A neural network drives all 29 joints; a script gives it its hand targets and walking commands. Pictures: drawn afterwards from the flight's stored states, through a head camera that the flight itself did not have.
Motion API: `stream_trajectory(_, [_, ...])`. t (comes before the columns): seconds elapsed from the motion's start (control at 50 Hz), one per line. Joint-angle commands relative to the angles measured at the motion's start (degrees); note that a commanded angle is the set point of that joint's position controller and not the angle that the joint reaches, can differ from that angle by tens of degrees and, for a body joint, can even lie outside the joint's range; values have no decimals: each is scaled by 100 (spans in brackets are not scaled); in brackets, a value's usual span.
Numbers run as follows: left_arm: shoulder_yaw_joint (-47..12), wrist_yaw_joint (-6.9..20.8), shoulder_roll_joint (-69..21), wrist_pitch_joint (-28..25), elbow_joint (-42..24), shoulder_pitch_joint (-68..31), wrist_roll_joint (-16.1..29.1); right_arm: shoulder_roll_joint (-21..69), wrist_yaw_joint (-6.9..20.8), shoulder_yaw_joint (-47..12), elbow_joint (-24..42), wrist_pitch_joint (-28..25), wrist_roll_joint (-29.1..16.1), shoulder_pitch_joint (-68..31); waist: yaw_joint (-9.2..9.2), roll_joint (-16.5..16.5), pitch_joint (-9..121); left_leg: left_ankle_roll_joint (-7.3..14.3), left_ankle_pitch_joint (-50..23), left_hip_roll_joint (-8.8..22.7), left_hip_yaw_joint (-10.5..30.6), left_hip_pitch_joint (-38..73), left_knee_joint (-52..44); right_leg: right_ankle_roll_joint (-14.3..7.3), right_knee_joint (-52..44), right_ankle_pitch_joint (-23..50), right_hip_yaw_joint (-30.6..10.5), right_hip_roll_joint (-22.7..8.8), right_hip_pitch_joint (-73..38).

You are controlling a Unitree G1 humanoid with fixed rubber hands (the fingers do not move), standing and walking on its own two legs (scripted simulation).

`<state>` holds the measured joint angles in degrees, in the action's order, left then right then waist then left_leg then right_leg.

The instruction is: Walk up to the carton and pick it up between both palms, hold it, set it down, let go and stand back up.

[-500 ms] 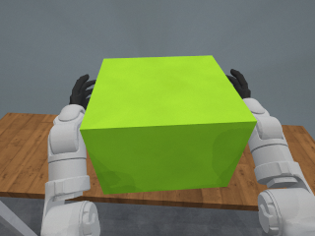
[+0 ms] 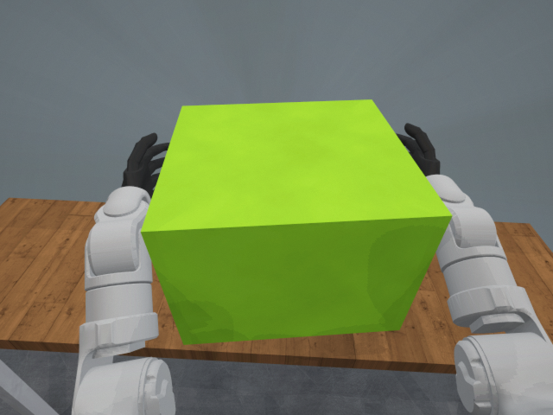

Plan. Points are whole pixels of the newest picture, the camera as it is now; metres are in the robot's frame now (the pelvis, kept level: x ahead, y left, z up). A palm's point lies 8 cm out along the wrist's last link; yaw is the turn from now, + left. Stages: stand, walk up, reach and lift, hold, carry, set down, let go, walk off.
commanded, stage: hold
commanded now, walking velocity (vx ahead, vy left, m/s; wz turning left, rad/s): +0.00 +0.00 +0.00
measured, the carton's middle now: (285, 212) +0.36 +0.01 +0.16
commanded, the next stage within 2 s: none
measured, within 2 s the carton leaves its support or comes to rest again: neither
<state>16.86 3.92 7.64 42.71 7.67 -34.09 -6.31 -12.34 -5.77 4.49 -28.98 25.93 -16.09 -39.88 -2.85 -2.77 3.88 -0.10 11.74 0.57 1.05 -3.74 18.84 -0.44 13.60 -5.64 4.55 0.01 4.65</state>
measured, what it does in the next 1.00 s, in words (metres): stands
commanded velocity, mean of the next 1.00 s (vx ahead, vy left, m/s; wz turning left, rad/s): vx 0.00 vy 0.00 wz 0.00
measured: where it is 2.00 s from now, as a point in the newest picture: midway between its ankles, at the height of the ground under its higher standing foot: outside the picture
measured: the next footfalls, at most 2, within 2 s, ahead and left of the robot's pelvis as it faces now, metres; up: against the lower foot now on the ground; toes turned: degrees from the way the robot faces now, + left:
none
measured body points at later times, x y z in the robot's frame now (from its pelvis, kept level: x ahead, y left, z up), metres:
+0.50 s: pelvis +0.00 +0.00 +0.00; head -0.05 +0.02 +0.45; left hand +0.37 +0.20 +0.20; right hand +0.38 -0.19 +0.21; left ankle -0.01 +0.12 -0.75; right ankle +0.02 -0.12 -0.75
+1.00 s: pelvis +0.00 +0.00 +0.00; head -0.05 +0.03 +0.45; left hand +0.37 +0.20 +0.20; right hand +0.38 -0.19 +0.21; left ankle -0.01 +0.12 -0.75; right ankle +0.02 -0.12 -0.75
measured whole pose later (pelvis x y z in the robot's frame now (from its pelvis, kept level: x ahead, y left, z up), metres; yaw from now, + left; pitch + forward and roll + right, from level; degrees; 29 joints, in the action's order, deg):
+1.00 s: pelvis +0.00 +0.00 +0.00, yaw +0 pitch -3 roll -1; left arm 16.7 3.4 7.6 42.4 8.1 -34.1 -6.1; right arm -12.5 -5.6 4.6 -29.6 25.9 -16.2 -40.3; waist -2.8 -2.7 4.2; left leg -0.2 11.7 0.6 1.0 -4.0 18.9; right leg -0.5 13.7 -5.6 4.4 0.1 5.0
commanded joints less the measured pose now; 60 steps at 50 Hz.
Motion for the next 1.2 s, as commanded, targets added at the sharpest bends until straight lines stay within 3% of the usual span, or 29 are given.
stream_trajectory(0.0, [-2840, 559, -3126, -344, -1333, -3494, 781, 3206, 780, -2135, 2079, -236, -571, -3993, -78, 533, 2229, -332, -2258, -286, 11, -38, -75, 7, 237, 1251, -255, 367, -1382])
stream_trajectory(0.2, [-2682, 606, -2968, -268, -1255, -3357, 712, 3220, 752, -2174, 2246, -185, -557, -4037, 27, 384, 2040, -222, -1858, -330, -37, -281, -179, 50, 202, 1226, -314, 302, -1447])
stream_trajectory(0.3, [-2596, 628, -2967, -309, -1024, -3542, 692, 3319, 763, -2064, 1975, -173, -431, -4119, 26, 341, 1923, -134, -1281, -336, -63, -519, -315, 58, 155, 816, -340, 243, -1388])
stream_trajectory(0.44, [-2620, 624, -3047, -362, -819, -3653, 705, 3323, 777, -1976, 1769, -198, -373, -4170, -25, 417, 1965, -165, -1240, -320, -33, -503, -331, 37, 153, 722, -321, 253, -1346])
stream_trajectory(0.56, [-2610, 623, -3049, -384, -812, -3576, 727, 3345, 752, -2065, 1866, -222, -460, -4213, -10, 337, 2061, -168, -1525, -338, -22, -441, -251, 66, 187, 1039, -318, 273, -1464])
stream_trajectory(0.92, [-2671, 583, -3096, -373, -947, -3609, 722, 3254, 790, -2012, 1731, -213, -486, -4104, -41, 461, 1915, -241, -1581, -298, -1, -330, -251, 21, 163, 852, -298, 300, -1269])
stream_trajectory(1.18, [-2786, 571, -3083, -359, -1264, -3488, 780, 3269, 756, -2164, 2170, -208, -585, -4071, -38, 460, 2186, -266, -1929, -327, 7, -263, -139, 53, 244, 1307, -312, 314, -1455])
